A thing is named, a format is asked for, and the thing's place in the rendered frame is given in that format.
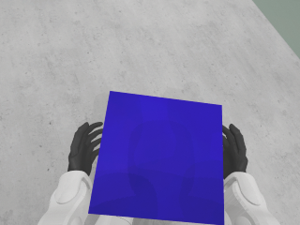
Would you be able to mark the robot right forearm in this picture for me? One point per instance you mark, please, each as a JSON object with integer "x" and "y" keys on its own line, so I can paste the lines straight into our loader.
{"x": 243, "y": 201}

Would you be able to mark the robot left hand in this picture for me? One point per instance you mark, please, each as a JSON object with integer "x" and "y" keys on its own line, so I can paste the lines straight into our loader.
{"x": 82, "y": 156}

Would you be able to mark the left robot thigh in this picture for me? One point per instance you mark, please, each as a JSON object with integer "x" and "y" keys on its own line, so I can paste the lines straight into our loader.
{"x": 114, "y": 220}

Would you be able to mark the robot left forearm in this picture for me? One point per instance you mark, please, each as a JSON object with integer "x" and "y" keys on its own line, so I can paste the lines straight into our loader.
{"x": 69, "y": 204}

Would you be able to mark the robot right hand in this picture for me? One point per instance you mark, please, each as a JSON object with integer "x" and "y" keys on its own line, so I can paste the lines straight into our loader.
{"x": 234, "y": 151}

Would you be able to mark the carton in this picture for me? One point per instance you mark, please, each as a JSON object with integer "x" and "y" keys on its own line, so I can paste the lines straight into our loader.
{"x": 160, "y": 158}

